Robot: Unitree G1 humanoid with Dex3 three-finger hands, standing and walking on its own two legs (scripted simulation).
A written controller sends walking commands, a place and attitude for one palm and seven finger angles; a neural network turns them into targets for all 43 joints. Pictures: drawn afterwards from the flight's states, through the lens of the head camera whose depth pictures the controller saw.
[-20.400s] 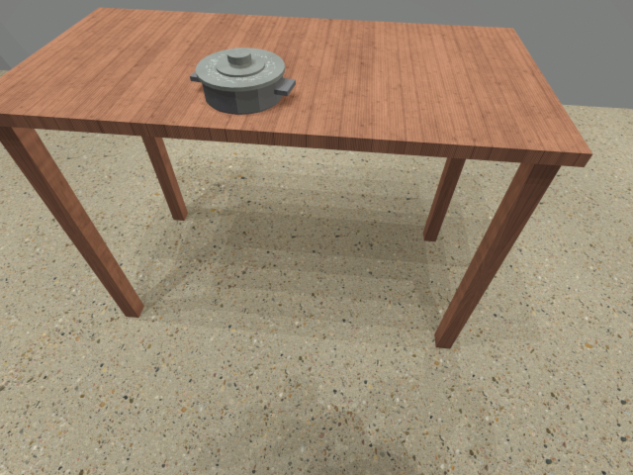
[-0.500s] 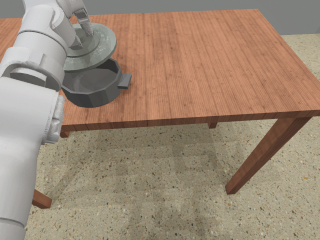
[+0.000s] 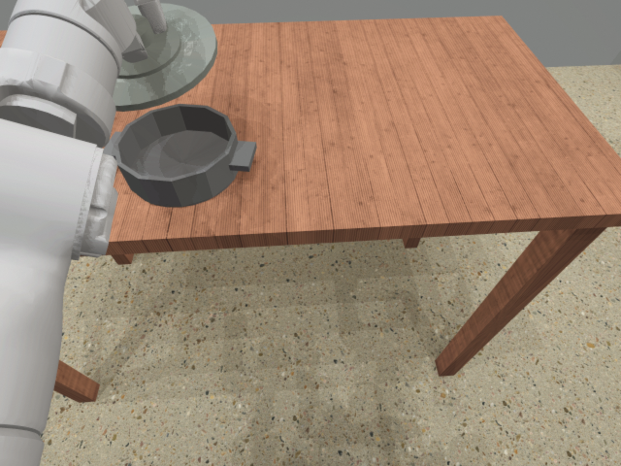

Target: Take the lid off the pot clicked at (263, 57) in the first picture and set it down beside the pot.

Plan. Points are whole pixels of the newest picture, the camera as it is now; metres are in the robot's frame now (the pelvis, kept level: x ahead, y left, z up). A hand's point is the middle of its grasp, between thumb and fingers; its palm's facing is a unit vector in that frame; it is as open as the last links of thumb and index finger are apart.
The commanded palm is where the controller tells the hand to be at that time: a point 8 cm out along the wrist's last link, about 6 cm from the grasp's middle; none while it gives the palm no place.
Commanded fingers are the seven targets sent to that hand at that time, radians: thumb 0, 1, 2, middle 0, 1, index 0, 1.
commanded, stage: lift the lid straight up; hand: left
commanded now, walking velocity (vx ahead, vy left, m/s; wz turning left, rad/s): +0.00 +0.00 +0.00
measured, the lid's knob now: (130, 33) +0.54 +0.15 +0.27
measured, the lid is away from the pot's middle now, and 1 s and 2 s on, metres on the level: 0.01 0.10 0.21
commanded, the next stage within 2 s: move the lid sideways beside the pot in 0.24 s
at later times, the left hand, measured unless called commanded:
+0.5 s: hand (113, 26) +0.51 +0.15 +0.29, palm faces -0.22 -0.13 -0.97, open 7.5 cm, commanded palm +0.51 +0.16 +0.37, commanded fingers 0.00 0.67 1.00 -0.74 -1.15 -0.79 -1.10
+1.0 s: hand (31, 34) +0.51 +0.23 +0.29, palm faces -0.21 -0.11 -0.97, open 7.5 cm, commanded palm +0.51 +0.23 +0.37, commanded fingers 0.00 0.67 1.00 -0.74 -1.15 -0.79 -1.10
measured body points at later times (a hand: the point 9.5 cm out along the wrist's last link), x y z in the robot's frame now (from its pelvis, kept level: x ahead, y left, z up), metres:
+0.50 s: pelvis +0.00 +0.00 +0.00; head +0.04 -0.01 +0.45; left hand +0.51 +0.16 +0.35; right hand +0.04 -0.28 -0.13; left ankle -0.02 +0.11 -0.74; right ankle -0.05 -0.13 -0.74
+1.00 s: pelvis +0.00 +0.01 +0.00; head +0.06 +0.00 +0.44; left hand +0.51 +0.24 +0.34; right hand +0.03 -0.27 -0.13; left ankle -0.02 +0.11 -0.74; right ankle -0.05 -0.13 -0.74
